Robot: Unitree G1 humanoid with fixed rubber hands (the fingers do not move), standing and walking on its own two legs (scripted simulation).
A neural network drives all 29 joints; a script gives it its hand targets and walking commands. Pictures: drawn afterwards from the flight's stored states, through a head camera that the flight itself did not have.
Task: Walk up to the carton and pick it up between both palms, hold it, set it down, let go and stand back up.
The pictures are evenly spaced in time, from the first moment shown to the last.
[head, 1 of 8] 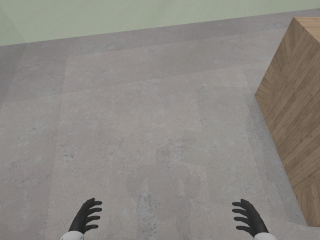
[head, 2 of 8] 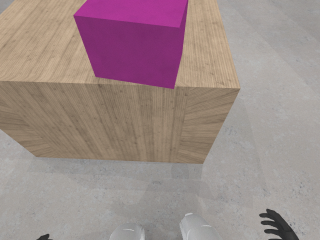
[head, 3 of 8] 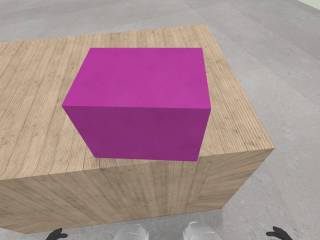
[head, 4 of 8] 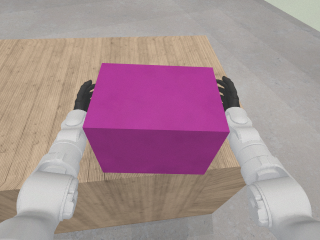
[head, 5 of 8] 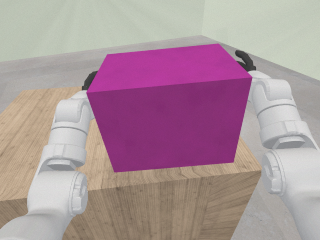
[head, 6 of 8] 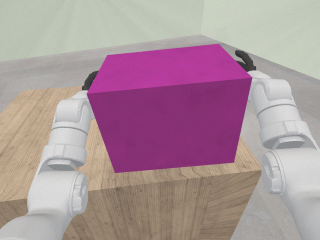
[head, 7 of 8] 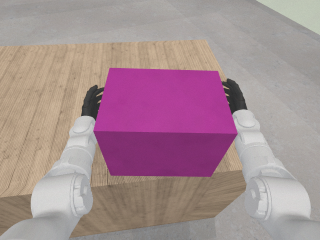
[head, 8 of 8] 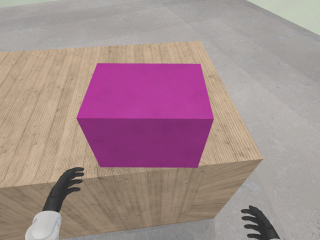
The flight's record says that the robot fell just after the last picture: no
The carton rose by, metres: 0.17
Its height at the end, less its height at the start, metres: +0.00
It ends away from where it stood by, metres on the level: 0.02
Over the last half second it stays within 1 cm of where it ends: yes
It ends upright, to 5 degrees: yes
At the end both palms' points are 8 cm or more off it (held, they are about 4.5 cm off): yes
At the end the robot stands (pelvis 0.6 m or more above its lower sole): yes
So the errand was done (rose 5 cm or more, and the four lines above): yes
